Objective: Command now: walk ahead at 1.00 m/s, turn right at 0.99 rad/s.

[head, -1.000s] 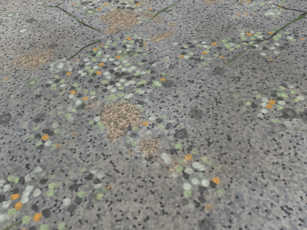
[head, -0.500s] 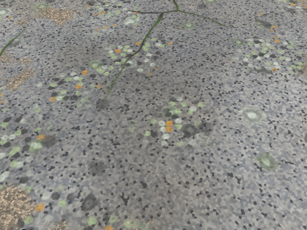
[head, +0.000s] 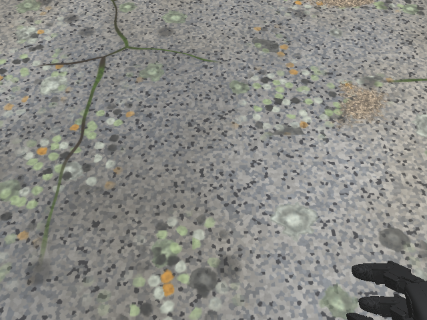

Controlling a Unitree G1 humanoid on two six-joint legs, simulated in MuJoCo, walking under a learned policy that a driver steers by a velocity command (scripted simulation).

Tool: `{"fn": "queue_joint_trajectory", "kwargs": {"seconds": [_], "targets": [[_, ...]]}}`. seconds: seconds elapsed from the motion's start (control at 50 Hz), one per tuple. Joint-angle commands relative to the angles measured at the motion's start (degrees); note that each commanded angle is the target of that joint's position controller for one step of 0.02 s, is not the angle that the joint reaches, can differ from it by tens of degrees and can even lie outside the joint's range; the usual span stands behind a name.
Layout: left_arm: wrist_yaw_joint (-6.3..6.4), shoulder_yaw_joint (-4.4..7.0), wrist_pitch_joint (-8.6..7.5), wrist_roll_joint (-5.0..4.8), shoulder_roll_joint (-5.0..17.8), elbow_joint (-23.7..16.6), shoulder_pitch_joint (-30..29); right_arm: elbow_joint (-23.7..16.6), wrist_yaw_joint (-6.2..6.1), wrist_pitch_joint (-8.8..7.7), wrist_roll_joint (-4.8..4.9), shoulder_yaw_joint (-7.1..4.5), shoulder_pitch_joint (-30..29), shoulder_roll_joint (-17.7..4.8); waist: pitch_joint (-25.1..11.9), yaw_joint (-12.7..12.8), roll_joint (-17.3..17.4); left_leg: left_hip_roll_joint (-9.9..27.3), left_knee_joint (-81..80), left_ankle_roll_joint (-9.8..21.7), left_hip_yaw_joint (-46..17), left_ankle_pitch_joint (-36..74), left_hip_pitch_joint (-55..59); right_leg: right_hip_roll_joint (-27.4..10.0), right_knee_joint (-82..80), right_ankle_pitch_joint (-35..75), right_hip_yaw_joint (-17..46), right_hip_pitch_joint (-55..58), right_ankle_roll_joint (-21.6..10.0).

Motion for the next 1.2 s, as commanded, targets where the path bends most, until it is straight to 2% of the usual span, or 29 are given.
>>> {"fn": "queue_joint_trajectory", "kwargs": {"seconds": [0.02, 0.04, 0.06, 0.08, 0.1, 0.12, 0.16, 0.28, 0.38, 0.44, 0.48, 0.5, 0.52, 0.54, 0.56, 0.6, 0.66, 0.76, 0.86, 0.9, 0.92, 0.94, 0.96, 0.98, 1.0, 1.02, 1.08, 1.12, 1.2], "targets": [[0.67, 3.19, -0.93, 0.17, 12.3, -4.3, -5.0, -0.9, -1.02, -0.68, 0.56, -3.34, 6.4, -9.4, -5.3, -7.3, -1.6, -6.5, -3.6, 1.4, 3.1, -4.1, 28.0, -10.6, 5.9, 47.7, 9.2, -12.4, -1.8], [0.51, 3.47, -0.91, 0.63, 14.1, -4.6, -7.3, 1.4, -1.87, -0.88, 0.75, -4.62, 16.3, -11.8, -10.5, -13.6, -0.8, -6.9, -3.3, 1.9, 4.1, -9.4, 38.6, -9.6, 18.4, 51.0, 8.0, -13.9, -0.4], [0.29, 2.76, -1.56, 1.16, 11.6, -5.3, -10.0, 4.1, -3.2, -1.01, 0.24, -6.06, 29.0, -14.8, -16.0, -20.1, 0.3, -2.5, -1.5, 2.7, 1.2, -16.9, 52.6, -7.1, 34.6, 45.4, 5.6, -21.7, 0.8], [0.57, 0.06, -2.12, 0.75, 0.8, -7.6, -9.3, 5.6, -4.13, -1.43, -2.18, -7.05, 36.6, -18.6, -21.2, -19.5, 15.9, 13.8, -7.3, 4.2, -18.7, -40.3, 65.0, -1.2, 55.4, -1.4, 0.3, -36.6, 1.1], [0.51, -1.19, -1.85, -1.37, 0.6, -10.8, -3.3, 4.0, -3.3, -1.24, -2.42, -7.58, 27.7, -20.5, -24.7, -11.1, 28.0, 22.2, -22.1, 8.1, -50.6, -49.3, 63.1, -1.4, 64.2, -6.1, -4.0, -46.5, 1.3], [0.86, -0.82, -0.56, 0.49, 4.7, -8.2, -6.8, 2.2, -2.89, -0.9, -1.9, -6.74, 19.2, -13.7, -15.1, -10.6, 14.2, 19.0, -22.7, 9.3, -43.3, -55.5, 54.0, -6.9, 65.4, 1.5, -5.6, -48.9, 1.3], [-0.78, -0.46, 0.91, 1.78, 5.5, -8.1, -12.1, 3.8, -2.36, -0.63, -1.57, -5.39, 16.7, -8.1, -6.0, -9.9, 3.1, 13.8, -21.0, 8.0, -22.7, -35.3, 41.8, -11.4, 60.1, 6.6, -8.2, -46.6, 2.5], [-3.6, -2.67, 3.45, 2.34, 0.0, -14.1, -21.5, 11.4, -0.65, -3.73, 0.4, -4.13, 22.1, -4.5, 1.0, -7.0, 4.9, 8.8, -25.9, 6.0, 3.2, -3.8, 33.2, -14.6, 53.2, 14.0, -9.9, -48.5, 3.5], [-4.46, -4.32, 2.27, 2.39, -0.3, -16.3, -30.8, 14.8, -0.59, -4.46, -0.03, -4.2, 25.3, -6.9, 7.7, -7.3, 1.7, 6.4, -33.7, 6.4, 14.9, 12.6, 31.5, -11.0, 28.6, 21.7, -18.0, -41.4, 1.3], [-4.05, -4.2, 1.59, 2.68, 1.1, -14.8, -30.3, 16.9, -1.76, -3.45, 0.18, -4.61, 28.9, -11.4, 3.8, -5.8, 5.1, 7.9, -26.8, 6.6, 17.4, 49.7, 41.0, -4.8, 22.3, 17.6, -23.1, -32.1, -1.3], [-2.69, -2.69, 1.2, 2.99, 4.2, -10.3, -16.0, 17.0, -2.74, -1.9, 0.19, -5.2, 27.1, -15.1, -5.5, 2.5, 9.0, 10.1, -6.0, 7.5, 17.2, 63.8, 42.6, -2.0, 20.6, 10.5, -21.2, -16.7, -3.6], [-1.65, -1.39, 1.06, 2.98, 6.2, -6.2, -3.7, 16.2, -2.88, -1.23, 0.53, -5.15, 24.3, -15.2, -10.6, 8.5, 8.7, 9.0, 10.1, 7.6, 17.6, 57.9, 36.9, -2.9, 14.1, 12.1, -18.0, -2.7, -5.3], [-0.29, 0.33, 1.46, 3.31, 10.3, -4.0, 1.2, 15.1, -2.35, -1.18, -0.1, -4.49, 25.4, -11.0, -15.4, 6.8, 2.7, 4.2, 31.4, 7.4, 16.3, 15.9, 23.4, -12.0, 15.7, 1.8, -6.4, 11.7, -5.9], [0.42, 1.47, 1.91, 3.17, 15.1, -5.8, -3.0, 11.3, -1.07, -1.72, 1.44, -3.27, 30.5, -4.7, -22.1, -1.9, -11.5, -4.6, 51.9, 5.3, 11.2, -29.2, 1.8, -28.3, 9.0, -4.7, 25.2, 24.2, -11.4], [0.61, 1.81, 1.89, 2.28, 13.3, -5.9, -1.6, 9.1, -1.36, -2.44, 1.83, -4.11, 22.4, -9.6, -22.5, 2.4, -2.5, -4.6, 54.5, 6.5, 1.8, -23.9, -4.8, -27.9, 1.6, -2.9, 30.2, 22.8, -12.1], [1.2, 1.02, 0.49, 1.85, 8.2, -2.6, -4.6, 8.9, -1.25, -2.89, 1.87, -3.32, 19.1, -7.0, -4.4, -2.8, 2.6, -0.1, 45.0, 6.4, 2.1, -18.6, -5.1, -24.5, -2.6, 9.0, 15.5, 3.8, -9.8], [1.47, -0.92, -1.6, 1.41, 2.4, -1.3, -7.3, 10.4, -0.03, -0.16, -0.72, -2.74, 21.2, -4.2, -0.2, -8.8, 1.5, 2.9, 35.2, 4.6, 1.3, -19.9, 3.8, -19.1, -7.2, 13.0, 5.9, -12.2, -7.8], [0.27, -0.9, -3.84, -0.09, 2.7, 1.0, -4.4, 3.5, 1.71, -0.23, -0.55, -1.45, 3.4, -2.1, 6.9, -6.8, -0.3, 2.8, 10.5, 3.5, 6.5, -1.6, 4.6, -12.7, -14.7, 25.1, -5.7, -20.3, -5.6], [0.84, 0.28, -4.09, -0.84, 8.6, 3.4, -0.9, 2.5, 1.4, -0.58, -0.03, -2.13, 0.5, -5.0, 2.7, -6.4, 0.3, -4.0, -3.0, 5.8, 8.1, 7.4, 18.0, -16.4, -12.9, 51.0, -4.2, -8.8, -3.4], [1.34, 0.8, -3.09, 0.83, 11.7, 4.2, -0.4, 5.1, -0.27, -0.67, -0.14, -3.82, 10.7, -8.9, -5.9, -11.5, -2.4, -7.8, -2.0, 6.9, 7.5, -5.3, 29.7, -17.2, 4.6, 67.4, -3.6, -3.6, -1.4], [1.51, 0.97, -2.54, 1.56, 12.3, 4.2, -2.4, 8.1, -1.36, -0.7, -0.07, -4.84, 21.9, -10.7, -11.0, -17.9, -2.2, -6.6, -3.0, 7.0, 7.1, -8.5, 42.4, -15.4, 19.6, 62.5, -4.4, -9.0, -0.5], [1.51, -0.22, -2.76, 2.24, 7.2, 3.1, -2.5, 9.7, -2.83, -0.71, -1.36, -6.41, 32.2, -15.3, -17.4, -21.3, 0.7, 3.8, -0.8, 7.6, -2.9, -24.8, 55.4, -12.0, 39.4, 47.4, -5.9, -19.5, 0.0], [1.11, -2.57, -2.89, -1.32, -3.6, 0.3, 7.0, 9.9, -2.42, -1.1, -3.53, -7.63, 31.0, -20.0, -26.7, -12.7, 20.5, 22.6, -11.6, 14.1, -35.4, -42.2, 68.0, -4.1, 62.1, -4.1, -8.0, -38.4, 1.8], [1.57, -1.82, -2.62, -0.52, 3.3, -0.3, -0.4, 8.9, -1.66, -0.85, -1.83, -7.29, 26.8, -15.2, -23.7, -14.3, 13.0, 20.0, -20.3, 12.8, -43.1, -46.9, 62.2, -6.5, 65.5, 0.0, -6.8, -43.4, 0.4], [1.49, -1.28, -2.13, -0.24, 4.6, -0.9, -5.8, 9.1, -1.54, -1.19, -1.51, -6.38, 21.1, -11.0, -12.8, -12.6, 8.4, 17.7, -20.0, 11.3, -30.2, -40.8, 53.2, -10.5, 63.2, 6.4, -7.5, -45.9, 0.5], [0.97, -1.41, -1.6, 0.28, 4.2, -0.8, -7.8, 9.7, -1.27, -1.37, -1.47, -5.88, 19.0, -8.0, -8.1, -11.6, 2.8, 15.8, -20.1, 10.9, -22.1, -29.8, 46.1, -12.6, 60.9, 8.6, -8.3, -44.4, 0.7], [-0.83, -1.93, 1.29, 1.21, -0.7, -2.2, -9.0, 13.3, -0.97, -2.39, -0.59, -4.51, 19.8, -3.4, -2.0, -7.3, 4.3, 12.5, -23.7, 8.7, -5.9, -18.2, 34.4, -15.9, 58.7, 7.7, -9.1, -41.9, 1.8], [-1.89, -2.48, 2.71, 1.44, -2.9, -5.1, -13.1, 14.8, -0.38, -3.42, 0.79, -4.48, 19.7, -3.2, 1.4, -5.8, 5.8, 11.7, -26.5, 7.1, 2.3, -12.3, 31.8, -17.5, 56.4, 9.8, -10.4, -45.3, 2.3], [-3.39, -3.17, 2.81, 1.25, -2.4, -10.0, -22.5, 15.4, -0.52, -4.76, 0.53, -4.61, 17.1, -3.8, 5.8, -3.9, 4.5, 6.2, -30.6, 5.8, 17.2, 1.5, 28.3, -16.5, 39.7, 22.5, -15.6, -44.1, 1.8]]}}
